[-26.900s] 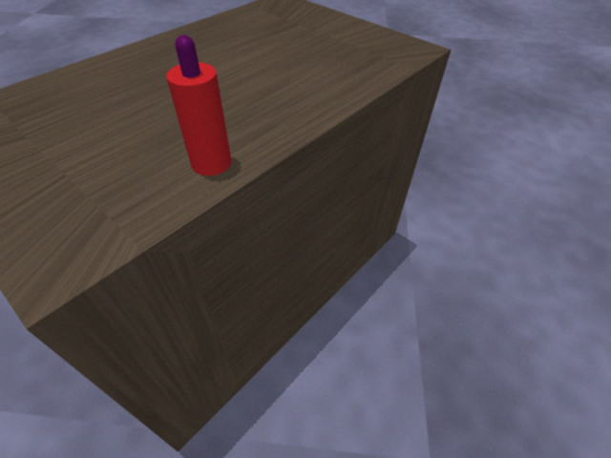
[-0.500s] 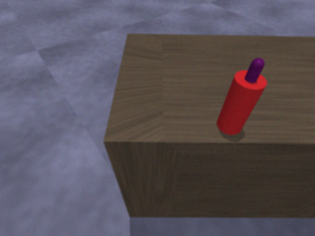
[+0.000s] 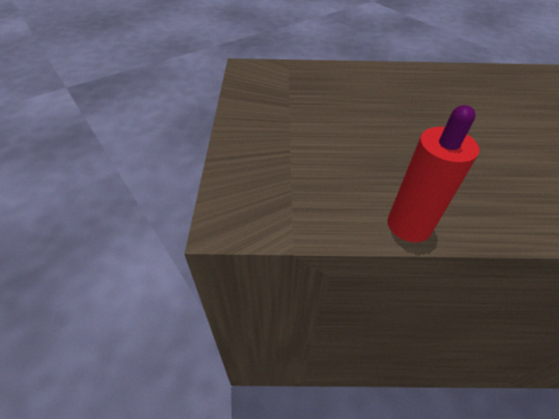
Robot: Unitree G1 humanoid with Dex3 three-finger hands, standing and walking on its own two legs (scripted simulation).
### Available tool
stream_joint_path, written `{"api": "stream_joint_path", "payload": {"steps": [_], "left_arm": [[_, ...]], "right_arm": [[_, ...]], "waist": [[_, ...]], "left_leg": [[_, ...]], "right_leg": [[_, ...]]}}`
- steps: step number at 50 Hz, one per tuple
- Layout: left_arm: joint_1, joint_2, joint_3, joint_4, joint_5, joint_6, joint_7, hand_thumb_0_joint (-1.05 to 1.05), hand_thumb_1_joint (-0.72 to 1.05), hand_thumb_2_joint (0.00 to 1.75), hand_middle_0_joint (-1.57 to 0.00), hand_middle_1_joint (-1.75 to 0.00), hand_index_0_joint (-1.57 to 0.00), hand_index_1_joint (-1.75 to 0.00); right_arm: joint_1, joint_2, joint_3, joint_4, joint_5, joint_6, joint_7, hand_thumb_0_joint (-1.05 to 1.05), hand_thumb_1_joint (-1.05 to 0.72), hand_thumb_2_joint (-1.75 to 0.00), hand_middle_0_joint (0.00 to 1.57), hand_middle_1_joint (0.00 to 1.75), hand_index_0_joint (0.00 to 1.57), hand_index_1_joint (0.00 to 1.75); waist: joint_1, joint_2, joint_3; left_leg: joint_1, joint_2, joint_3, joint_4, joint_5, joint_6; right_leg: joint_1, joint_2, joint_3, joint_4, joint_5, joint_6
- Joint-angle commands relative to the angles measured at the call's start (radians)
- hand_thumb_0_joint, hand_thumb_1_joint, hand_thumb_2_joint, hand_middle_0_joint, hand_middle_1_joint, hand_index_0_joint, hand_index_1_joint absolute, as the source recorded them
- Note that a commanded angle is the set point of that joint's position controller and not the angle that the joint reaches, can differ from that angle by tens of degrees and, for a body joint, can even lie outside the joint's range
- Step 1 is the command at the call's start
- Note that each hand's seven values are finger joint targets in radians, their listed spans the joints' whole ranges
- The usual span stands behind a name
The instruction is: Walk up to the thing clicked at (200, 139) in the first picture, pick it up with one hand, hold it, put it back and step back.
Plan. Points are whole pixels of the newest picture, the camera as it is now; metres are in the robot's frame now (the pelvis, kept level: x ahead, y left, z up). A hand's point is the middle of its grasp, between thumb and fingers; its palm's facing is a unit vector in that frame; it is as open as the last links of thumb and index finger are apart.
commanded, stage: stand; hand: right
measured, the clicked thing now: (433, 176) +0.42 -0.22 +0.13
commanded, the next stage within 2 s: none
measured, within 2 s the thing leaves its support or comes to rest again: neither
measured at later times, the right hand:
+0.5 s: hand out of the picture +0.07 -0.25 -0.16, palm faces -0.04 +0.94 -0.35, open 7.4 cm
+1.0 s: hand out of the picture +0.06 -0.25 -0.16, palm faces -0.04 +0.94 -0.34, open 7.3 cm
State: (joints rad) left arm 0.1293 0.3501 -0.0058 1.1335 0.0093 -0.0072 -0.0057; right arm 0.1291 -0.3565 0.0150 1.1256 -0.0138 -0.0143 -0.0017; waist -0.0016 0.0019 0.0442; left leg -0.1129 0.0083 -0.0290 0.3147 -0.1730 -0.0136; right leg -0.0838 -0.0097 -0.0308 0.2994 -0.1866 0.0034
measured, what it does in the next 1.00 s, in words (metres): stands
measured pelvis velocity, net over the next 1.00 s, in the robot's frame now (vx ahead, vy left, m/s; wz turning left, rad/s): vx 0.00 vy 0.00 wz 0.01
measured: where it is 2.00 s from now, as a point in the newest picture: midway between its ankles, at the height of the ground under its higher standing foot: outside the picture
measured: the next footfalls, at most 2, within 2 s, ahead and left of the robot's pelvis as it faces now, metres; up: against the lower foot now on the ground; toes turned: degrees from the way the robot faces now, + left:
none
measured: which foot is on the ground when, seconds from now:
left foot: down 0.00-1.00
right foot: down 0.00-1.00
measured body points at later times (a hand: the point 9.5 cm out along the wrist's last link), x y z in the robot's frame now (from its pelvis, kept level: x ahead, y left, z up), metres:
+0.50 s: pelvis +0.00 +0.00 +0.00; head +0.01 +0.00 +0.45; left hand +0.07 +0.30 -0.13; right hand +0.07 -0.30 -0.13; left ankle +0.00 +0.13 -0.75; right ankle -0.01 -0.12 -0.75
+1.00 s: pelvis +0.00 +0.00 +0.00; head +0.01 +0.00 +0.45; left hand +0.06 +0.30 -0.13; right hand +0.06 -0.30 -0.13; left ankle +0.00 +0.13 -0.75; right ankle -0.01 -0.12 -0.75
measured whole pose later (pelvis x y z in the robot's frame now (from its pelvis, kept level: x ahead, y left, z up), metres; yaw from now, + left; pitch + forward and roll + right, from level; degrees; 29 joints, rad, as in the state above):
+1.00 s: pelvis +0.00 +0.00 +0.00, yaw +0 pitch -2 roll +0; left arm 0.14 0.35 0.00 1.13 0.01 -0.01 -0.01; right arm 0.13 -0.35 0.01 1.12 -0.01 -0.01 0.00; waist 0.00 0.00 0.05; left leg -0.11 0.00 -0.03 0.31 -0.17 -0.01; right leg -0.08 -0.02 -0.04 0.30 -0.18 0.01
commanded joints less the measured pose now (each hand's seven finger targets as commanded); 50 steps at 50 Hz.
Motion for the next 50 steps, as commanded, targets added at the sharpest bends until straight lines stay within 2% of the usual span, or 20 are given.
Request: {"api": "stream_joint_path", "payload": {"steps": [1,3,6,10,15,19,22,27,32,37,43,48,50], "left_arm": [[-0.029,0.211,0.043,-0.058,0.0,-0.017,0.017,0.0,0.9,0.9,-0.2,-0.3,-0.2,-0.3],[-0.026,0.206,0.042,-0.058,0.003,-0.018,0.016,0.0,0.9,0.9,-0.2,-0.3,-0.2,-0.3],[-0.022,0.21,0.043,-0.06,0.001,-0.019,0.017,0.0,0.9,0.9,-0.2,-0.3,-0.2,-0.3],[-0.026,0.215,0.048,-0.064,0.001,-0.019,0.019,0.0,0.9,0.9,-0.2,-0.3,-0.2,-0.3],[-0.03,0.21,0.048,-0.065,0.001,-0.018,0.017,0.0,0.9,0.9,-0.2,-0.3,-0.2,-0.3],[-0.024,0.21,0.049,-0.066,0.002,-0.019,0.016,0.0,0.9,0.9,-0.2,-0.3,-0.2,-0.3],[-0.035,0.213,0.05,-0.062,0.001,-0.017,0.016,0.0,0.9,0.9,-0.2,-0.3,-0.2,-0.3],[-0.024,0.214,0.049,-0.061,0.002,-0.019,0.015,0.0,0.9,0.9,-0.2,-0.3,-0.2,-0.3],[-0.031,0.213,0.05,-0.062,0.003,-0.017,0.014,0.0,0.9,0.9,-0.2,-0.3,-0.2,-0.3],[-0.019,0.209,0.049,-0.064,0.002,-0.019,0.014,0.0,0.9,0.9,-0.2,-0.3,-0.2,-0.3],[-0.023,0.213,0.048,-0.066,0.001,-0.021,0.015,0.0,0.9,0.9,-0.2,-0.3,-0.2,-0.3],[-0.02,0.214,0.049,-0.063,0.003,-0.018,0.016,0.0,0.9,0.9,-0.2,-0.3,-0.2,-0.3],[-0.017,0.206,0.047,-0.062,0.003,-0.017,0.014,0.0,0.9,0.9,-0.2,-0.3,-0.2,-0.3]], "right_arm": [[-0.027,-0.211,-0.035,-0.049,0.003,-0.017,-0.016,0.0,-0.75,-0.9,0.2,0.3,0.2,0.3],[-0.035,-0.212,-0.036,-0.05,0.004,-0.017,-0.015,0.0,-0.9,-0.9,0.2,0.3,0.2,0.3],[-0.043,-0.215,-0.038,-0.054,0.006,-0.018,-0.014,0.0,-0.9,-0.9,0.2,0.3,0.2,0.3],[-0.039,-0.216,-0.04,-0.056,0.005,-0.018,-0.016,0.0,-0.9,-0.9,0.2,0.3,0.2,0.3],[-0.043,-0.214,-0.041,-0.059,0.004,-0.018,-0.015,0.0,-0.9,-0.9,0.2,0.3,0.2,0.3],[-0.044,-0.215,-0.039,-0.062,0.004,-0.021,-0.016,0.0,-0.9,-0.9,0.2,0.3,0.2,0.3],[-0.033,-0.204,-0.038,-0.058,0.006,-0.018,-0.015,0.0,-0.9,-0.9,0.2,0.3,0.2,0.3],[-0.039,-0.208,-0.039,-0.059,0.006,-0.018,-0.013,0.0,-0.9,-0.9,0.2,0.3,0.2,0.3],[-0.029,-0.211,-0.041,-0.054,0.003,-0.014,-0.011,0.0,-0.9,-0.9,0.2,0.3,0.2,0.3],[-0.031,-0.213,-0.042,-0.055,0.005,-0.018,-0.013,0.0,-0.9,-0.9,0.2,0.3,0.2,0.3],[-0.027,-0.208,-0.039,-0.054,0.005,-0.018,-0.012,0.0,-0.9,-0.9,0.2,0.3,0.2,0.3],[-0.027,-0.209,-0.039,-0.052,0.003,-0.015,-0.012,0.0,-0.9,-0.9,0.2,0.3,0.2,0.3],[-0.025,-0.216,-0.04,-0.05,0.004,-0.015,-0.012,0.0,-0.9,-0.9,0.2,0.3,0.2,0.3]], "waist": [[0.001,-0.004,-0.064],[0.006,0.003,-0.062],[0.006,-0.002,-0.06],[0.005,-0.003,-0.076],[0.005,0.005,-0.06],[0.01,0.014,-0.085],[0.001,-0.006,-0.051],[0.005,-0.006,-0.059],[0.0,-0.008,-0.022],[0.005,0.011,-0.065],[0.002,-0.004,-0.071],[0.002,-0.002,-0.041],[0.005,0.009,-0.041]], "left_leg": [[0.004,0.116,-0.08,-0.031,0.191,0.033],[0.004,0.119,-0.083,-0.032,0.18,0.036],[0.02,0.117,-0.086,-0.034,0.173,0.033],[0.022,0.12,-0.085,-0.027,0.215,0.035],[0.003,0.116,-0.084,-0.037,0.17,0.035],[0.018,0.121,-0.082,-0.025,0.228,0.038],[0.005,0.116,-0.087,-0.043,0.174,0.033],[0.015,0.117,-0.091,-0.04,0.169,0.035],[-0.022,0.108,-0.091,-0.055,0.076,0.034],[-0.003,0.116,-0.093,-0.04,0.151,0.036],[0.008,0.115,-0.092,-0.038,0.174,0.034],[-0.014,0.111,-0.093,-0.048,0.105,0.035],[-0.011,0.117,-0.096,-0.049,0.114,0.038]], "right_leg": [[0.018,-0.124,0.094,-0.036,0.168,-0.021],[0.019,-0.125,0.095,-0.039,0.155,-0.022],[-0.002,-0.121,0.094,-0.048,0.136,-0.021],[0.024,-0.126,0.092,-0.034,0.182,-0.024],[0.018,-0.122,0.091,-0.043,0.136,-0.022],[0.041,-0.128,0.091,-0.028,0.196,-0.023],[0.013,-0.124,0.093,-0.041,0.129,-0.024],[0.01,-0.125,0.091,-0.043,0.126,-0.023],[-0.013,-0.122,0.098,-0.066,0.04,-0.023],[0.024,-0.129,0.098,-0.044,0.119,-0.026],[0.02,-0.13,0.095,-0.041,0.133,-0.025],[-0.001,-0.124,0.093,-0.051,0.077,-0.022],[0.004,-0.126,0.095,-0.046,0.083,-0.024]]}}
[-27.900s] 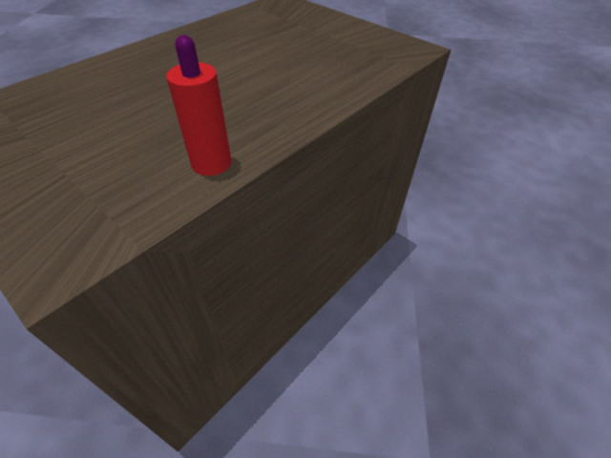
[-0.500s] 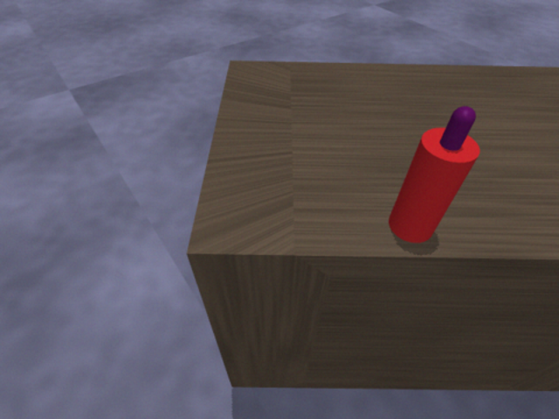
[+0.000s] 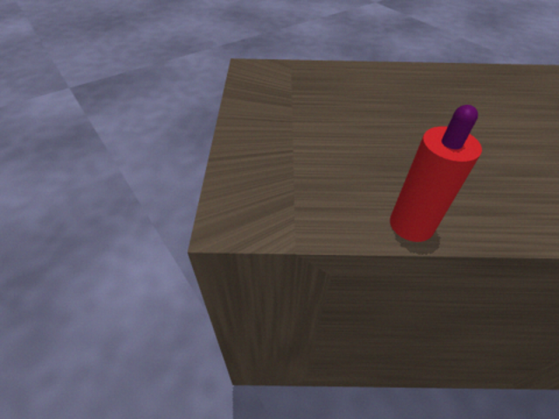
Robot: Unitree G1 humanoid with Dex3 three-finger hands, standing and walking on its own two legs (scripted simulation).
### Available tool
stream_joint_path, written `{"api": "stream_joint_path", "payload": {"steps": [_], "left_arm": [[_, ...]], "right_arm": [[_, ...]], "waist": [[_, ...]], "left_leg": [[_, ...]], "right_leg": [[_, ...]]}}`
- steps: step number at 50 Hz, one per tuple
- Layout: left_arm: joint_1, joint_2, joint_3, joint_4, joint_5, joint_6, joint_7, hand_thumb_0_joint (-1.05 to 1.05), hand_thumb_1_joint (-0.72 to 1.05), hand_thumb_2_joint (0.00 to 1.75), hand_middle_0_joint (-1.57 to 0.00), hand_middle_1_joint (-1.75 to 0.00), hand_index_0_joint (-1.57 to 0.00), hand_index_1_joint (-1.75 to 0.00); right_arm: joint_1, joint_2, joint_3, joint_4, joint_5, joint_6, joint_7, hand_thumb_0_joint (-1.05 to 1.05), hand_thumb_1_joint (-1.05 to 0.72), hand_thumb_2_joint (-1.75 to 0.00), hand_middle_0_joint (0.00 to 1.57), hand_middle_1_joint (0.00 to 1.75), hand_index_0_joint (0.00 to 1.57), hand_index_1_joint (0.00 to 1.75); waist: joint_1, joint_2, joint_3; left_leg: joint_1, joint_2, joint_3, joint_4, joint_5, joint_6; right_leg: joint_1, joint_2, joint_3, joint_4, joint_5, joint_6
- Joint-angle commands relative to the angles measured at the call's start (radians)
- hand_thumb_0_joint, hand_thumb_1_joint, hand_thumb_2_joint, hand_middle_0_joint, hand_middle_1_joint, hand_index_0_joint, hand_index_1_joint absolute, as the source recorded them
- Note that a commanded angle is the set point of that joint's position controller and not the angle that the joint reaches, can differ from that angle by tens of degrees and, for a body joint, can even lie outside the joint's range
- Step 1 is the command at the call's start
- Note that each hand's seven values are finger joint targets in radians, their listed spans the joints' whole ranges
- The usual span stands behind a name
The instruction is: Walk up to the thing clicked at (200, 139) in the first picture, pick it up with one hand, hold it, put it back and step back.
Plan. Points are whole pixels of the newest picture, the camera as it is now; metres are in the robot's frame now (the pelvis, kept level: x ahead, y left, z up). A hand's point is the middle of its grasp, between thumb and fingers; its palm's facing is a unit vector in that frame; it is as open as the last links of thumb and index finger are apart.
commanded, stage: stand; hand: right
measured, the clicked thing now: (435, 175) +0.42 -0.22 +0.13
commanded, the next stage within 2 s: step back in 1.22 s
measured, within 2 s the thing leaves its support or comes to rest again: neither
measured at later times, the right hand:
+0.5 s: hand out of the picture +0.08 -0.25 -0.16, palm faces -0.04 +0.94 -0.34, open 7.3 cm
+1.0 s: hand out of the picture +0.09 -0.25 -0.16, palm faces -0.04 +0.94 -0.34, open 7.3 cm
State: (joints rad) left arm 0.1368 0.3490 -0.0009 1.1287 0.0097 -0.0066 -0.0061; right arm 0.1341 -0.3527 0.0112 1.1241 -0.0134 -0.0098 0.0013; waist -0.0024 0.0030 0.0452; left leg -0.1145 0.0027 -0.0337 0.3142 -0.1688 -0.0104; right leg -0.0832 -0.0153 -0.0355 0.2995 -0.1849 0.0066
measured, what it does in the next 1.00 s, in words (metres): stands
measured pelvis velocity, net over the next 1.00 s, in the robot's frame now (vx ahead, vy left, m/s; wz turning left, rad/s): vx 0.01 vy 0.00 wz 0.00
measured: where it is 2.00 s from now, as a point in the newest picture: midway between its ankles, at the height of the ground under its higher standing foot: outside the picture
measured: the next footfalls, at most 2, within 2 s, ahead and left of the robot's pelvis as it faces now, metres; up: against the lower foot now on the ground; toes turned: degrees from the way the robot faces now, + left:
left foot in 1.60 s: -0.03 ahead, +0.16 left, +0.00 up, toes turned -1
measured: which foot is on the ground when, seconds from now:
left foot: down 0.00-1.00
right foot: down 0.00-1.00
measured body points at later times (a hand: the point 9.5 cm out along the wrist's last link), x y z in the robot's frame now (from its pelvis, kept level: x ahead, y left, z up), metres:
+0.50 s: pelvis +0.01 +0.00 +0.00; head +0.03 +0.00 +0.45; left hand +0.08 +0.30 -0.13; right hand +0.08 -0.30 -0.14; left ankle +0.00 +0.13 -0.75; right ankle -0.01 -0.12 -0.75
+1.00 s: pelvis +0.01 +0.00 +0.00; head +0.02 +0.00 +0.45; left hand +0.08 +0.30 -0.13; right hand +0.09 -0.30 -0.13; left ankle +0.00 +0.13 -0.75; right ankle -0.01 -0.12 -0.75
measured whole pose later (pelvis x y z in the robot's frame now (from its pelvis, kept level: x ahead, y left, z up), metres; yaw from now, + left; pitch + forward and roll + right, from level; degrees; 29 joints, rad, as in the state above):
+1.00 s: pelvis +0.01 +0.00 +0.00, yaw +0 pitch -2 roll +0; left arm 0.12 0.35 0.00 1.12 0.01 -0.01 0.00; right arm 0.12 -0.35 0.01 1.11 -0.01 -0.01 0.00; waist 0.00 0.01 0.05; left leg -0.10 0.00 -0.04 0.31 -0.18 -0.01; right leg -0.07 -0.02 -0.04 0.30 -0.20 0.01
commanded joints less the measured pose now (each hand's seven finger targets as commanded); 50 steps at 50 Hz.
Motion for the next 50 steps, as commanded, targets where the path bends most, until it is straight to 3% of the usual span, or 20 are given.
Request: {"api": "stream_joint_path", "payload": {"steps": [1,4,7,13,23,31,35,45,50], "left_arm": [[-0.022,0.211,0.043,-0.056,0.001,-0.018,0.015,0.0,0.9,0.9,-0.2,-0.3,-0.2,-0.3],[-0.022,0.208,0.043,-0.056,0.0,-0.019,0.014,0.0,0.9,0.9,-0.2,-0.3,-0.2,-0.3],[-0.023,0.212,0.043,-0.061,0.001,-0.021,0.015,0.0,0.9,0.9,-0.2,-0.3,-0.2,-0.3],[-0.028,0.212,0.043,-0.063,0.002,-0.022,0.017,0.0,0.9,0.9,-0.2,-0.3,-0.2,-0.3],[-0.033,0.211,0.045,-0.059,-0.001,-0.018,0.017,0.0,0.9,0.9,-0.2,-0.3,-0.2,-0.3],[-0.036,0.215,0.045,-0.067,-0.001,-0.023,0.021,0.0,0.9,0.9,-0.2,-0.3,-0.2,-0.3],[-0.031,0.209,0.044,-0.065,0.001,-0.02,0.02,0.0,0.9,0.9,-0.2,-0.3,-0.2,-0.3],[-0.032,0.204,0.044,-0.061,0.001,-0.019,0.019,0.0,0.9,0.9,-0.2,-0.3,-0.2,-0.3],[-0.039,0.212,0.046,-0.066,0.001,-0.023,0.019,0.0,0.9,0.9,-0.2,-0.3,-0.2,-0.3]], "right_arm": [[-0.035,-0.217,-0.037,-0.048,0.003,-0.02,-0.015,0.0,-0.9,-0.9,0.2,0.3,0.2,0.3],[-0.033,-0.218,-0.037,-0.049,0.005,-0.02,-0.013,0.0,-0.9,-0.9,0.2,0.3,0.2,0.3],[-0.034,-0.216,-0.035,-0.053,0.004,-0.024,-0.014,0.0,-0.9,-0.9,0.2,0.3,0.2,0.3],[-0.035,-0.216,-0.036,-0.052,0.004,-0.024,-0.017,0.0,-0.9,-0.9,0.2,0.3,0.2,0.3],[-0.041,-0.212,-0.036,-0.054,0.005,-0.022,-0.016,0.0,-0.9,-0.9,0.2,0.3,0.2,0.3],[-0.041,-0.212,-0.04,-0.06,0.005,-0.021,-0.019,0.0,-0.9,-0.9,0.2,0.3,0.2,0.3],[-0.042,-0.21,-0.038,-0.062,0.004,-0.022,-0.02,0.0,-0.9,-0.9,0.2,0.3,0.2,0.3],[-0.048,-0.215,-0.039,-0.063,0.006,-0.019,-0.018,0.0,-0.9,-0.9,0.2,0.3,0.2,0.3],[-0.043,-0.212,-0.041,-0.063,0.006,-0.019,-0.017,0.0,-0.9,-0.9,0.2,0.3,0.2,0.3]], "waist": [[0.007,0.005,-0.044],[0.006,0.006,-0.039],[0.007,0.006,-0.063],[0.005,-0.005,-0.082],[0.007,-0.001,-0.06],[0.002,-0.006,-0.099],[0.006,0.003,-0.094],[0.009,0.002,-0.053],[0.003,0.002,-0.066]], "left_leg": [[-0.011,0.118,-0.092,-0.047,0.117,0.033],[-0.009,0.115,-0.091,-0.049,0.097,0.033],[0.005,0.123,-0.09,-0.041,0.167,0.032],[0.02,0.124,-0.084,-0.025,0.213,0.034],[0.008,0.119,-0.088,-0.036,0.185,0.028],[0.037,0.125,-0.077,-0.004,0.277,0.031],[0.033,0.127,-0.076,-0.013,0.296,0.03],[0.016,0.12,-0.081,-0.031,0.197,0.032],[0.021,0.121,-0.082,-0.027,0.191,0.032]], "right_leg": [[0.004,-0.12,0.097,-0.046,0.085,-0.029],[-0.007,-0.119,0.102,-0.054,0.072,-0.026],[0.014,-0.122,0.098,-0.037,0.12,-0.026],[0.029,-0.126,0.096,-0.032,0.182,-0.025],[0.018,-0.122,0.092,-0.033,0.132,-0.027],[0.05,-0.131,0.09,-0.02,0.255,-0.027],[0.053,-0.126,0.084,-0.012,0.253,-0.026],[0.023,-0.123,0.089,-0.042,0.16,-0.023],[0.031,-0.127,0.094,-0.047,0.164,-0.026]]}}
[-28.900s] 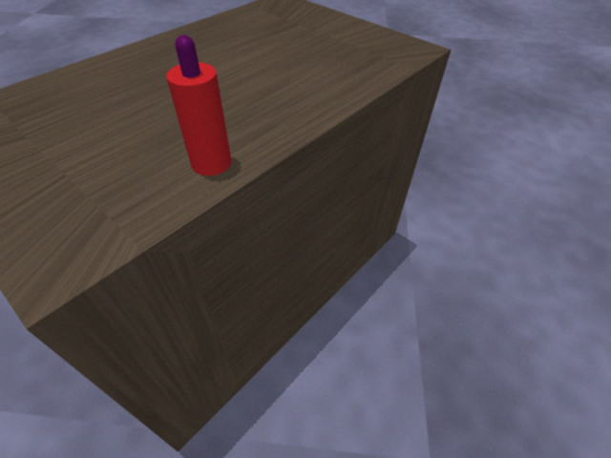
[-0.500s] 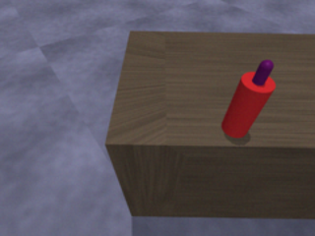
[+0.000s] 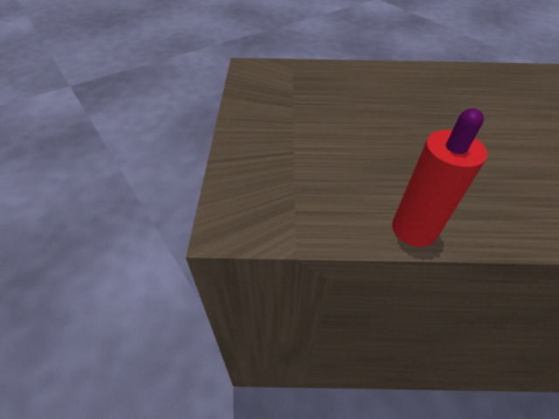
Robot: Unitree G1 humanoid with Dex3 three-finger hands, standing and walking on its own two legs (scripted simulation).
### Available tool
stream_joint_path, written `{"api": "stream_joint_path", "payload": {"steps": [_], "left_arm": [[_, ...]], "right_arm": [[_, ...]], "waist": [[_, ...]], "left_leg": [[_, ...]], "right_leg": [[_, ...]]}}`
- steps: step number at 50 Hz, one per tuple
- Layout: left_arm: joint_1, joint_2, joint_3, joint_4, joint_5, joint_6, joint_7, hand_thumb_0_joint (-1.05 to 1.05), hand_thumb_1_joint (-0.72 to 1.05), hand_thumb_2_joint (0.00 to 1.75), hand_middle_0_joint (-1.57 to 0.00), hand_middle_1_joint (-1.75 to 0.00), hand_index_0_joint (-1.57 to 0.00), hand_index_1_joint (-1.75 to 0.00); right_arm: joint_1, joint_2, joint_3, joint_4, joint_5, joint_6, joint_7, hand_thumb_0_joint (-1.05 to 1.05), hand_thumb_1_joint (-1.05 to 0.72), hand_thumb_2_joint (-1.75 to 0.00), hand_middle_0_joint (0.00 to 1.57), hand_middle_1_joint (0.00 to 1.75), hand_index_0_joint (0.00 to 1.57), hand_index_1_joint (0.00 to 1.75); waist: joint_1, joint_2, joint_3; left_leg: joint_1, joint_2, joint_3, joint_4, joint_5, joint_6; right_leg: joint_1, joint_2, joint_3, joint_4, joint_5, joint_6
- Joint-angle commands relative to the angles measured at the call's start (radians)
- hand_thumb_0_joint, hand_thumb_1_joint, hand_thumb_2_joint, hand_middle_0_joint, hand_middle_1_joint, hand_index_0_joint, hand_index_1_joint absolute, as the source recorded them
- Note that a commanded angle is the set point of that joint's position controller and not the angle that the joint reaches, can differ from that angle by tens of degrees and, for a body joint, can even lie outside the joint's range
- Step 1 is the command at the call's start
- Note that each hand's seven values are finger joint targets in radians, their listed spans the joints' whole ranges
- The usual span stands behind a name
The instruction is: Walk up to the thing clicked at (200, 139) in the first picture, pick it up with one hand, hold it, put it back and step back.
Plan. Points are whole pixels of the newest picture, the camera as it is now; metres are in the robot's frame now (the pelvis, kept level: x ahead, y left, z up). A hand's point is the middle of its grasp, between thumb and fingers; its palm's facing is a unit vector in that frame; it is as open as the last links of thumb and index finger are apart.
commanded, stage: stand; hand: right
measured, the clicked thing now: (439, 180) +0.41 -0.22 +0.13
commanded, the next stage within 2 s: step back in 0.22 s
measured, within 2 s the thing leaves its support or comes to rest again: neither
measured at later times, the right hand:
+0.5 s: hand out of the picture +0.05 -0.26 -0.17, palm faces -0.04 +0.92 -0.40, open 7.3 cm
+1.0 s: hand out of the picture -0.05 -0.22 -0.18, palm faces +0.03 +0.92 -0.38, open 7.3 cm
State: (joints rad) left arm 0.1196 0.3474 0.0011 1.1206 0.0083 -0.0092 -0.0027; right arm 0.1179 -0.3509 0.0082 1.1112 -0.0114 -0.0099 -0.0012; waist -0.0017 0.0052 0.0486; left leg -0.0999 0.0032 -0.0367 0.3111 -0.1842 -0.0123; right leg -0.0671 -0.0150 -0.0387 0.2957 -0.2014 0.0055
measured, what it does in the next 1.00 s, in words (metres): walks backwards: left foot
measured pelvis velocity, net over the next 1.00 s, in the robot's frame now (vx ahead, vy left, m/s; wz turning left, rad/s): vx -0.14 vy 0.05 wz -0.08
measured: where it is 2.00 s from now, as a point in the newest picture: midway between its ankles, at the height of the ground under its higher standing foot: outside the picture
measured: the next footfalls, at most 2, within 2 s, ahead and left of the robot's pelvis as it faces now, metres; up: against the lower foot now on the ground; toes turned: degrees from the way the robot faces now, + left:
left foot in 0.60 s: -0.05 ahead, +0.16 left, +0.00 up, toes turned -2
right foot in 1.02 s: -0.12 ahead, -0.07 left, +0.00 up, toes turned -1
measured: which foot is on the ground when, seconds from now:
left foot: down 0.00-0.42, up 0.44-0.58, down 0.60-1.00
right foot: down 0.00-0.60, up 0.62-1.00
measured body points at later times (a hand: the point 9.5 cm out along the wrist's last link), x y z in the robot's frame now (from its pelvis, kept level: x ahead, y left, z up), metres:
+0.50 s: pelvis -0.05 +0.02 -0.02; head +0.01 +0.02 +0.42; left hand +0.05 +0.33 -0.15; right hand +0.05 -0.31 -0.14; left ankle -0.04 +0.13 -0.73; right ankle -0.03 -0.12 -0.75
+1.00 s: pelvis -0.14 +0.05 -0.03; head -0.07 +0.04 +0.41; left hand -0.02 +0.36 -0.15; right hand -0.06 -0.27 -0.15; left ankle -0.09 +0.16 -0.75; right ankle -0.16 -0.07 -0.75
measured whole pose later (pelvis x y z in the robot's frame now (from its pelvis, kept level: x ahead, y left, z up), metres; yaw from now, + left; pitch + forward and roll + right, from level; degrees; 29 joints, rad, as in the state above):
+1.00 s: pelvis -0.14 +0.05 -0.03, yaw -4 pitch -2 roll +0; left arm 0.13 0.39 0.07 0.87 0.02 0.05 0.01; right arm 0.12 -0.36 -0.04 0.84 -0.02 0.03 -0.01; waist -0.01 -0.02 0.21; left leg -0.35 0.01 0.05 0.66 -0.28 0.02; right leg -0.28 0.03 0.07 0.71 -0.41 0.00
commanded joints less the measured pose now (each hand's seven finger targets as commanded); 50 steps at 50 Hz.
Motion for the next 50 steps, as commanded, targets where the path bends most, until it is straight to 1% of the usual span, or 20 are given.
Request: {"api": "stream_joint_path", "payload": {"steps": [1,10,11,15,19,21,22,23,26,28,29,30,31,32,33,36,37,44,47,50], "left_arm": [[-0.025,0.216,0.045,-0.058,0.003,-0.02,0.016,0.0,0.9,0.9,-0.2,-0.3,-0.2,-0.3],[-0.021,0.214,0.046,-0.058,0.003,-0.018,0.015,0.0,0.9,0.9,-0.2,-0.3,-0.2,-0.3],[-0.029,0.267,0.092,-0.082,-0.014,-0.008,0.022,0.0,0.9,0.9,-0.2,-0.3,-0.2,-0.3],[0.005,0.245,0.1,-0.131,-0.018,0.005,0.028,0.0,0.9,0.9,-0.2,-0.3,-0.2,-0.3],[-0.02,0.266,0.111,-0.184,-0.011,0.021,0.025,0.0,0.9,0.9,-0.2,-0.3,-0.2,-0.3],[-0.062,0.303,0.121,-0.219,0.002,0.026,0.027,0.0,0.9,0.9,-0.2,-0.3,-0.2,-0.3],[-0.073,0.313,0.125,-0.235,0.013,0.023,0.029,0.0,0.9,0.9,-0.2,-0.3,-0.2,-0.3],[-0.096,0.327,0.13,-0.253,0.023,0.021,0.031,0.0,0.9,0.9,-0.2,-0.3,-0.2,-0.3],[-0.157,0.297,0.119,-0.289,0.027,0.021,0.031,0.0,0.9,0.9,-0.2,-0.3,-0.2,-0.3],[-0.149,0.286,0.111,-0.311,0.02,0.03,0.028,0.0,0.9,0.9,-0.2,-0.3,-0.2,-0.3],[-0.122,0.254,0.106,-0.316,0.006,0.041,0.025,0.0,0.9,0.9,-0.2,-0.3,-0.2,-0.3],[-0.116,0.203,0.1,-0.329,-0.006,0.048,0.029,0.0,0.9,0.9,-0.2,-0.3,-0.2,-0.3],[-0.087,0.201,0.105,-0.319,-0.002,0.059,0.037,0.0,0.9,0.9,-0.2,-0.3,-0.2,-0.3],[-0.05,0.205,0.102,-0.318,0.0,0.067,0.04,0.0,0.9,0.9,-0.2,-0.3,-0.2,-0.3],[-0.033,0.195,0.1,-0.316,0.001,0.065,0.047,0.0,0.9,0.9,-0.2,-0.3,-0.2,-0.3],[-0.007,0.234,0.111,-0.291,-0.009,0.066,0.044,0.0,0.9,0.9,-0.2,-0.3,-0.2,-0.3],[0.005,0.228,0.113,-0.294,-0.007,0.065,0.042,0.0,0.9,0.9,-0.2,-0.3,-0.2,-0.3],[-0.017,0.208,0.117,-0.348,0.007,0.042,0.028,0.0,0.9,0.9,-0.2,-0.3,-0.2,-0.3],[0.051,0.202,0.122,-0.328,0.011,0.037,0.021,0.0,0.9,0.9,-0.2,-0.3,-0.2,-0.3],[0.154,0.203,0.129,-0.281,0.023,0.025,0.02,0.0,0.9,0.9,-0.2,-0.3,-0.2,-0.3]], "right_arm": [[-0.026,-0.213,-0.038,-0.05,0.004,-0.019,-0.014,0.0,-0.9,-0.9,0.2,0.3,0.2,0.3],[-0.026,-0.214,-0.037,-0.05,0.004,-0.021,-0.015,0.0,-0.9,-0.9,0.2,0.3,0.2,0.3],[-0.052,-0.257,-0.06,-0.058,0.002,-0.002,-0.009,0.0,-0.9,-0.9,0.2,0.3,0.2,0.3],[-0.025,-0.25,-0.075,-0.101,0.017,0.013,-0.007,0.0,-0.9,-0.9,0.2,0.3,0.2,0.3],[-0.026,-0.245,-0.086,-0.143,0.017,0.035,-0.004,0.0,-0.9,-0.9,0.2,0.3,0.2,0.3],[-0.001,-0.227,-0.09,-0.158,0.011,0.05,-0.001,0.0,-0.9,-0.9,0.2,0.3,0.2,0.3],[0.02,-0.22,-0.092,-0.164,0.006,0.058,0.001,0.0,-0.9,-0.9,0.2,0.3,0.2,0.3],[0.059,-0.229,-0.097,-0.175,0.003,0.064,0.004,0.0,-0.9,-0.9,0.2,0.3,0.2,0.3],[0.104,-0.236,-0.111,-0.179,0.017,0.051,0.012,0.0,-0.9,-0.9,0.2,0.3,0.2,0.3],[0.135,-0.235,-0.115,-0.183,0.006,0.035,0.009,0.0,-0.9,-0.9,0.2,0.3,0.2,0.3],[0.129,-0.26,-0.124,-0.19,-0.006,0.028,0.002,0.0,-0.9,-0.9,0.2,0.3,0.2,0.3],[0.111,-0.336,-0.143,-0.201,-0.021,0.022,-0.003,0.0,-0.9,-0.9,0.2,0.3,0.2,0.3],[0.127,-0.351,-0.144,-0.216,-0.03,0.018,-0.007,0.0,-0.9,-0.9,0.2,0.3,0.2,0.3],[0.112,-0.345,-0.139,-0.225,-0.026,0.016,-0.01,0.0,-0.9,-0.9,0.2,0.3,0.2,0.3],[0.072,-0.377,-0.142,-0.246,-0.02,0.018,-0.013,0.0,-0.9,-0.9,0.2,0.3,0.2,0.3],[-0.025,-0.285,-0.126,-0.281,-0.029,0.017,-0.033,0.0,-0.9,-0.9,0.2,0.3,0.2,0.3],[-0.015,-0.274,-0.122,-0.291,-0.022,0.015,-0.038,0.0,-0.9,-0.9,0.2,0.3,0.2,0.3],[0.091,-0.27,-0.126,-0.3,-0.009,0.017,-0.043,0.0,-0.9,-0.9,0.2,0.3,0.2,0.3],[0.032,-0.291,-0.13,-0.326,-0.01,0.026,-0.036,0.0,-0.9,-0.9,0.2,0.3,0.2,0.3],[-0.025,-0.279,-0.121,-0.338,0.005,0.039,-0.027,0.0,-0.9,-0.9,0.2,0.3,0.2,0.3]], "waist": [[0.002,-0.005,-0.073],[0.005,-0.003,-0.079],[0.012,-0.01,0.034],[0.007,-0.004,-0.1],[0.011,-0.037,-0.129],[0.009,-0.153,-0.104],[0.01,-0.199,-0.079],[-0.01,-0.208,-0.064],[-0.035,-0.198,-0.065],[-0.042,-0.141,-0.086],[-0.039,0.023,-0.081],[-0.038,0.235,-0.073],[-0.029,0.162,-0.081],[-0.012,0.104,-0.082],[-0.018,0.189,-0.114],[0.026,0.147,-0.092],[0.026,0.159,-0.091],[-0.043,0.104,-0.105],[-0.016,0.148,-0.127],[0.037,0.099,-0.139]], "left_leg": [[0.001,0.121,-0.08,-0.026,0.215,0.033],[0.008,0.124,-0.081,-0.025,0.231,0.034],[-0.087,0.101,-0.086,0.074,0.367,0.062],[-0.062,0.102,-0.07,0.181,0.43,0.101],[-0.104,0.04,-0.052,0.33,0.247,0.092],[-0.148,-0.05,0.006,0.529,-0.105,0.064],[-0.188,-0.054,-0.025,0.632,-0.341,0.059],[-0.198,-0.019,-0.076,0.67,-0.395,0.064],[-0.177,-0.008,-0.057,0.561,-0.322,0.072],[-0.148,-0.001,-0.007,0.289,-0.05,0.064],[-0.137,0.077,-0.109,0.124,0.244,0.067],[-0.049,0.208,-0.345,0.071,0.489,0.127],[-0.024,0.279,-0.415,0.085,0.613,0.174],[-0.041,0.298,-0.358,0.117,0.692,0.208],[-0.04,0.343,-0.428,0.095,0.652,0.236],[0.002,0.233,-0.24,0.148,0.548,0.216],[0.02,0.242,-0.231,0.163,0.545,0.231],[0.143,0.261,-0.207,0.203,0.542,0.264],[0.029,0.252,-0.187,0.213,0.369,0.238],[-0.142,0.187,-0.129,0.301,0.171,0.162]], "right_leg": [[0.026,-0.127,0.094,-0.038,0.188,-0.025],[0.028,-0.126,0.093,-0.032,0.192,-0.026],[-0.039,-0.106,0.085,0.067,0.321,-0.032],[-0.015,-0.104,0.074,0.165,0.355,-0.081],[-0.086,-0.194,0.167,0.156,0.308,-0.157],[-0.152,-0.327,0.278,0.093,0.335,-0.249],[-0.185,-0.387,0.326,0.083,0.393,-0.295],[-0.223,-0.416,0.339,0.092,0.393,-0.307],[-0.244,-0.318,0.224,0.184,0.356,-0.227],[-0.186,-0.22,0.154,0.321,0.28,-0.14],[-0.207,-0.105,0.084,0.47,0.144,-0.082],[-0.374,0.071,0.054,0.665,-0.154,-0.039],[-0.431,0.123,0.165,0.756,-0.425,-0.033],[-0.418,0.114,0.192,0.839,-0.451,-0.038],[-0.44,0.133,0.238,0.899,-0.462,-0.036],[-0.477,0.116,0.264,0.951,-0.324,-0.024],[-0.478,0.113,0.252,0.961,-0.31,-0.018],[-0.422,0.077,0.171,0.626,-0.303,0.022],[-0.272,0.042,0.095,0.419,-0.249,0.002],[-0.064,0.038,0.082,0.146,0.026,-0.038]]}}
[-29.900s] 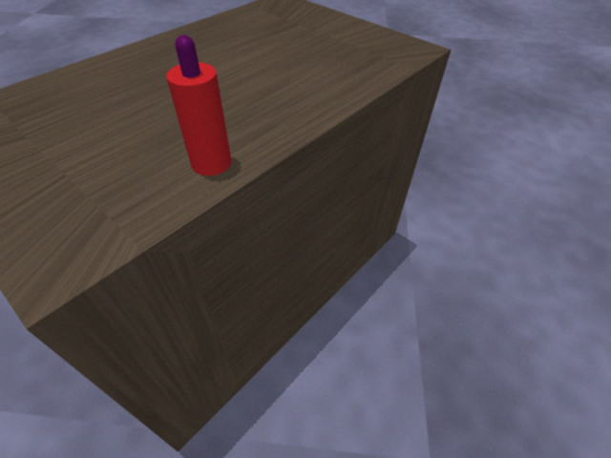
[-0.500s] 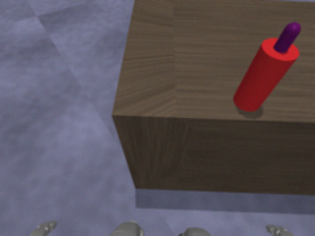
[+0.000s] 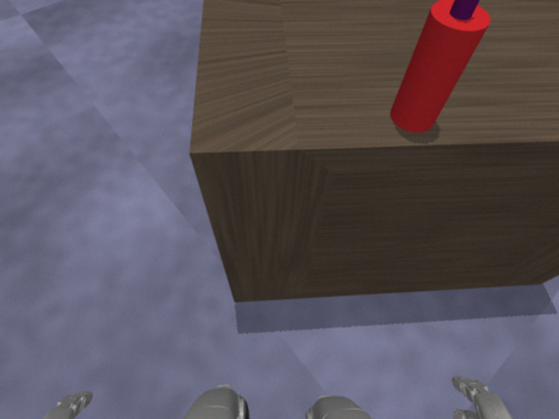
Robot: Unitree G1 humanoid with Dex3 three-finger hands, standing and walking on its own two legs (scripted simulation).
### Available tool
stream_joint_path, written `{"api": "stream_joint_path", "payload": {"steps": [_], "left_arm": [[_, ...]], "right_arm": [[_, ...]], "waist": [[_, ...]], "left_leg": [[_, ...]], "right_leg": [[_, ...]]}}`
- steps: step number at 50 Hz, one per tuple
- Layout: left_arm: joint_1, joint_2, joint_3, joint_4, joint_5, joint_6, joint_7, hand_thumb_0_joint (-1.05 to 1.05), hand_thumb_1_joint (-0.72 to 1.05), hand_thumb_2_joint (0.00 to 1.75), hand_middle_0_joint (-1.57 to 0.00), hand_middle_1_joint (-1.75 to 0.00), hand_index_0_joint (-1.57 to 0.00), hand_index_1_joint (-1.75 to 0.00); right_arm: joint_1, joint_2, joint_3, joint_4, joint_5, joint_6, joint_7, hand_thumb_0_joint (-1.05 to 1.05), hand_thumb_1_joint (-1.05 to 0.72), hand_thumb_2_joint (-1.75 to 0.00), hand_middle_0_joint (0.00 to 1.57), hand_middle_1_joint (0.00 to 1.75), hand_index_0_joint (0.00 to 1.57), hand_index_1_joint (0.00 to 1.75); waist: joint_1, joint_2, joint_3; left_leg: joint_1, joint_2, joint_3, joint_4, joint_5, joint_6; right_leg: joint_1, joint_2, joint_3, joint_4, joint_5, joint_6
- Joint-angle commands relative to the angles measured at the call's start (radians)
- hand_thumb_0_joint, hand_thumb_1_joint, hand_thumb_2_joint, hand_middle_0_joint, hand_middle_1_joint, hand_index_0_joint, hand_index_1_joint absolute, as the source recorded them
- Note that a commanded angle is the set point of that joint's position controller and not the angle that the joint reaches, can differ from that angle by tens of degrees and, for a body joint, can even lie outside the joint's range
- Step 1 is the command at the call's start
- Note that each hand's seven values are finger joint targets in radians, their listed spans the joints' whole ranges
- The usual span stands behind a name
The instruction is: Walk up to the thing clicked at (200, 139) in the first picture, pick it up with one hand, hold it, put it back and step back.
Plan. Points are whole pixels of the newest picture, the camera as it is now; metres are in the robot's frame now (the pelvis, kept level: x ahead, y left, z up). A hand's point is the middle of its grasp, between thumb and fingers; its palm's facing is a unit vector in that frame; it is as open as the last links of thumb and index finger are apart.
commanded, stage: step back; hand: right
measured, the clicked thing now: (440, 56) +0.57 -0.23 +0.16
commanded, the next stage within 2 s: none
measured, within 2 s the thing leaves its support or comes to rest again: neither
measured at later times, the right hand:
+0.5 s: hand out of the picture -0.03 -0.25 -0.13, palm faces -0.14 +0.90 -0.42, open 7.3 cm
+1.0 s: hand out of the picture -0.18 -0.32 -0.14, palm faces -0.03 +0.93 -0.37, open 7.3 cm
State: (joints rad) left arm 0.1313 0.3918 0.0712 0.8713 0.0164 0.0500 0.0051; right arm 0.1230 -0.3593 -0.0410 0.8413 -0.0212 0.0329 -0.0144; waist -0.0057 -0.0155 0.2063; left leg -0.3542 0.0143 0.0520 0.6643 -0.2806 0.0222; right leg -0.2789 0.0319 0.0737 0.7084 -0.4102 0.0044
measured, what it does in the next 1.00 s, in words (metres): walks backwards: right foot, then left foot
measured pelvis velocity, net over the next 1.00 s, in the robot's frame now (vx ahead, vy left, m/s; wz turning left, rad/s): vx -0.29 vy -0.05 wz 0.00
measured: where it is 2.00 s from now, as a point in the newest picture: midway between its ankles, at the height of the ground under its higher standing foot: outside the picture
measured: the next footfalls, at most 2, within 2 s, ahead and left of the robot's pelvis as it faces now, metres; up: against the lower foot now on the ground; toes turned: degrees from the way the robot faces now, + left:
right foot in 0.02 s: +0.03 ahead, -0.12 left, +0.00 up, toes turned +4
left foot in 0.40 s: -0.09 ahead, +0.12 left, +0.00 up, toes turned +2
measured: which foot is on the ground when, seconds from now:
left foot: down 0.00-0.04, up 0.06-0.38, down 0.40-0.86, up 0.88-1.00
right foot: up 0.00-0.00, down 0.02-0.42, up 0.44-0.82, down 0.84-1.00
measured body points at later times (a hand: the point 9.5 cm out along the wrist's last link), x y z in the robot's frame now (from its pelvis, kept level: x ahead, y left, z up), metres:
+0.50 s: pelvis -0.13 +0.01 +0.00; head -0.07 +0.04 +0.45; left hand -0.02 +0.33 -0.12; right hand -0.02 -0.30 -0.10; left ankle -0.13 +0.12 -0.72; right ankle -0.06 -0.12 -0.68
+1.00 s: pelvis -0.29 -0.05 +0.01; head -0.25 -0.08 +0.46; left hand -0.23 +0.27 -0.09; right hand -0.17 -0.36 -0.12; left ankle -0.26 +0.11 -0.64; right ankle -0.26 -0.15 -0.72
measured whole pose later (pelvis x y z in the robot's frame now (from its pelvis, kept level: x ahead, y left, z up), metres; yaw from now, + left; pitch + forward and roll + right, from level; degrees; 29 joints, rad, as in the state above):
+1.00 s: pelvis -0.29 -0.05 +0.01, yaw +0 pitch -2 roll +3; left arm 0.24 0.35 0.07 0.86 0.04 0.06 -0.02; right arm 0.17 -0.42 -0.06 0.85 -0.01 0.06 -0.02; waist 0.03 0.02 0.12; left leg -0.52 -0.11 -0.14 1.11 -0.45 -0.01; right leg -0.29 -0.02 0.04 0.62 -0.30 -0.03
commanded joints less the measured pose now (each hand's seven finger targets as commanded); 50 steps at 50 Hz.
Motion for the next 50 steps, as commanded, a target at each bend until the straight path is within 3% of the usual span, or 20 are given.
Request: {"api": "stream_joint_path", "payload": {"steps": [1,2,3,8,15,19,20,21,22,23,26,34,39,41,42,43,44,45,48,50], "left_arm": [[0.136,0.209,0.072,-0.042,0.025,-0.04,0.013,0.0,0.9,0.9,-0.2,-0.3,-0.2,-0.3],[0.088,0.269,0.088,-0.066,0.023,-0.042,0.01,0.0,0.9,0.9,-0.2,-0.3,-0.2,-0.3],[0.03,0.348,0.094,-0.102,0.024,-0.041,0.008,0.0,0.9,0.9,-0.2,-0.3,-0.2,-0.3],[-0.064,0.206,0.072,-0.147,0.014,-0.04,0.017,0.0,0.9,0.9,-0.2,-0.3,-0.2,-0.3],[0.06,0.2,0.067,-0.159,0.019,-0.026,0.029,0.0,0.9,0.9,-0.2,-0.3,-0.2,-0.3],[-0.024,0.222,0.058,-0.184,-0.001,-0.003,0.015,0.0,0.9,0.9,-0.2,-0.3,-0.2,-0.3],[-0.004,0.186,0.046,-0.193,-0.003,0.002,0.012,0.0,0.9,0.9,-0.2,-0.3,-0.2,-0.3],[-0.012,0.145,0.039,-0.205,-0.008,-0.001,0.012,0.0,0.9,0.9,-0.2,-0.3,-0.2,-0.3],[-0.062,0.183,0.062,-0.203,-0.002,0.002,0.026,0.0,0.9,0.9,-0.2,-0.3,-0.2,-0.3],[-0.068,0.199,0.067,-0.189,0.009,0.004,0.033,0.0,0.9,0.9,-0.2,-0.3,-0.2,-0.3],[0.044,0.185,0.07,-0.129,-0.011,0.006,0.019,0.0,0.9,0.9,-0.2,-0.3,-0.2,-0.3],[0.058,0.16,0.059,-0.13,0.008,-0.01,0.011,0.0,0.9,0.9,-0.2,-0.3,-0.2,-0.3],[0.172,0.166,0.06,-0.069,0.009,-0.014,-0.005,0.0,0.9,0.9,-0.2,-0.3,-0.2,-0.3],[0.252,0.174,0.069,-0.022,0.014,-0.018,-0.007,0.0,0.9,0.9,-0.2,-0.3,-0.2,-0.3],[0.246,0.221,0.084,-0.03,0.028,-0.02,-0.007,0.0,0.9,0.9,-0.2,-0.3,-0.2,-0.3],[0.181,0.315,0.105,-0.067,0.036,-0.023,-0.009,0.0,0.9,0.9,-0.2,-0.3,-0.2,-0.3],[0.087,0.402,0.118,-0.117,0.042,-0.02,-0.005,0.0,0.9,0.9,-0.2,-0.3,-0.2,-0.3],[0.02,0.365,0.11,-0.134,0.032,-0.025,-0.001,0.0,0.9,0.9,-0.2,-0.3,-0.2,-0.3],[-0.093,0.215,0.078,-0.153,0.025,-0.03,0.009,0.0,0.9,0.9,-0.2,-0.3,-0.2,-0.3],[-0.011,0.208,0.081,-0.15,0.031,-0.03,0.011,0.0,0.9,0.9,-0.2,-0.3,-0.2,-0.3]], "right_arm": [[-0.02,-0.241,-0.062,-0.071,0.022,-0.003,-0.01,0.0,-0.9,-0.9,0.2,0.3,0.2,0.3],[-0.009,-0.194,-0.047,-0.074,0.027,-0.002,-0.008,0.0,-0.9,-0.9,0.2,0.3,0.2,0.3],[-0.032,-0.218,-0.062,-0.067,0.02,0.007,-0.023,0.0,-0.9,-0.9,0.2,0.3,0.2,0.3],[0.071,-0.216,-0.048,-0.006,0.031,-0.003,-0.022,0.0,-0.9,-0.9,0.2,0.3,0.2,0.3],[0.058,-0.202,-0.042,-0.043,0.015,-0.024,-0.025,0.0,-0.9,-0.9,0.2,0.3,0.2,0.3],[0.181,-0.214,-0.062,0.012,0.0,-0.031,-0.016,0.0,-0.9,-0.9,0.2,0.3,0.2,0.3],[0.153,-0.254,-0.076,-0.002,-0.014,-0.035,-0.015,0.0,-0.9,-0.9,0.2,0.3,0.2,0.3],[0.123,-0.344,-0.095,-0.018,-0.027,-0.035,-0.012,0.0,-0.9,-0.9,0.2,0.3,0.2,0.3],[0.079,-0.408,-0.104,-0.04,-0.024,-0.03,-0.003,0.0,-0.9,-0.9,0.2,0.3,0.2,0.3],[0.045,-0.407,-0.108,-0.048,-0.023,-0.033,-0.007,0.0,-0.9,-0.9,0.2,0.3,0.2,0.3],[-0.071,-0.265,-0.066,-0.072,-0.025,-0.038,-0.016,0.0,-0.9,-0.9,0.2,0.3,0.2,0.3],[0.064,-0.261,-0.083,-0.077,-0.002,-0.033,-0.022,0.0,-0.9,-0.9,0.2,0.3,0.2,0.3],[-0.022,-0.312,-0.092,-0.113,-0.009,-0.008,-0.014,0.0,-0.9,-0.9,0.2,0.3,0.2,0.3],[-0.057,-0.299,-0.085,-0.119,0.001,0.003,-0.009,0.0,-0.9,-0.9,0.2,0.3,0.2,0.3],[-0.052,-0.258,-0.074,-0.124,0.009,0.006,-0.007,0.0,-0.9,-0.9,0.2,0.3,0.2,0.3],[-0.03,-0.191,-0.055,-0.135,0.015,0.005,-0.013,0.0,-0.9,-0.9,0.2,0.3,0.2,0.3],[-0.067,-0.239,-0.078,-0.133,0.006,0.007,-0.031,0.0,-0.9,-0.9,0.2,0.3,0.2,0.3],[-0.038,-0.276,-0.09,-0.107,0.008,0.006,-0.03,0.0,-0.9,-0.9,0.2,0.3,0.2,0.3],[0.085,-0.219,-0.06,-0.04,0.023,0.0,-0.021,0.0,-0.9,-0.9,0.2,0.3,0.2,0.3],[0.088,-0.21,-0.049,-0.04,0.013,-0.012,-0.029,0.0,-0.9,-0.9,0.2,0.3,0.2,0.3]], "waist": [[0.034,0.013,-0.287],[0.022,-0.182,-0.233],[0.062,-0.263,-0.194],[-0.008,-0.116,-0.197],[0.068,-0.179,-0.289],[-0.011,-0.159,-0.323],[0.001,-0.048,-0.311],[-0.002,0.186,-0.306],[-0.037,0.222,-0.267],[-0.041,0.223,-0.228],[0.06,0.109,-0.167],[-0.026,0.187,-0.265],[0.016,0.247,-0.3],[0.061,0.203,-0.312],[0.061,0.064,-0.262],[0.041,-0.21,-0.193],[0.094,-0.29,-0.149],[0.054,-0.25,-0.085],[-0.039,-0.12,-0.125],[0.013,-0.142,-0.181]], "left_leg": [[-0.012,0.108,-0.184,0.007,0.12,0.07],[-0.168,-0.058,-0.113,0.168,-0.167,0.003],[-0.09,-0.11,-0.163,0.438,-0.38,-0.019],[-0.108,-0.148,-0.226,0.56,-0.213,-0.031],[-0.101,-0.047,-0.13,0.125,-0.258,-0.045],[0.148,-0.042,-0.057,-0.257,0.075,-0.01],[0.208,0.051,-0.211,-0.289,0.135,0.024],[0.256,0.262,-0.482,-0.321,0.296,0.111],[0.103,0.385,-0.57,-0.333,0.36,0.254],[0.016,0.428,-0.624,-0.358,0.319,0.309],[0.096,0.219,-0.288,-0.288,0.414,0.169],[0.373,0.254,-0.259,-0.192,0.519,0.24],[0.164,0.237,-0.243,-0.183,0.253,0.186],[0.044,0.186,-0.209,-0.13,0.134,0.115],[-0.086,0.104,-0.181,-0.028,-0.033,0.058],[-0.275,-0.092,-0.119,0.172,-0.256,-0.013],[-0.169,-0.095,-0.19,0.411,-0.354,-0.037],[-0.107,-0.064,-0.238,0.511,-0.306,-0.036],[-0.128,-0.144,-0.223,0.551,-0.156,-0.022],[-0.157,-0.148,-0.195,0.538,-0.164,-0.038]], "right_leg": [[0.192,-0.109,0.127,-0.292,0.291,-0.08],[0.185,-0.273,0.369,-0.355,0.318,-0.165],[-0.055,-0.449,0.532,-0.407,0.377,-0.338],[0.027,-0.22,0.153,-0.289,0.574,-0.191],[0.302,-0.277,0.172,-0.192,0.713,-0.231],[0.136,-0.223,0.124,-0.081,0.546,-0.147],[0.004,-0.16,0.101,-0.025,0.383,-0.094],[-0.171,-0.002,0.017,0.148,0.082,-0.044],[-0.166,0.076,0.065,0.344,-0.242,-0.02],[-0.149,0.064,0.133,0.482,-0.251,-0.019],[-0.232,0.092,0.155,0.567,-0.087,-0.025],[-0.219,0.037,0.058,0.289,-0.108,0.047],[0.044,-0.016,-0.053,-0.08,0.002,0.005],[0.17,-0.013,-0.074,-0.247,0.132,-0.036],[0.154,-0.106,0.112,-0.307,0.044,-0.071],[0.106,-0.299,0.41,-0.409,-0.058,-0.146],[-0.17,-0.469,0.555,-0.483,-0.059,-0.307],[-0.299,-0.464,0.535,-0.506,-0.105,-0.304],[-0.12,-0.217,0.097,-0.325,0.308,-0.153],[-0.001,-0.193,0.085,-0.27,0.411,-0.15]]}}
